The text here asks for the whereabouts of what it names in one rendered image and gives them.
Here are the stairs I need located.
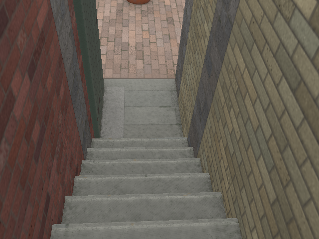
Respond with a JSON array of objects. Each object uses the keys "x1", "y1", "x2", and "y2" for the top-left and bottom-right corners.
[{"x1": 50, "y1": 138, "x2": 242, "y2": 239}]

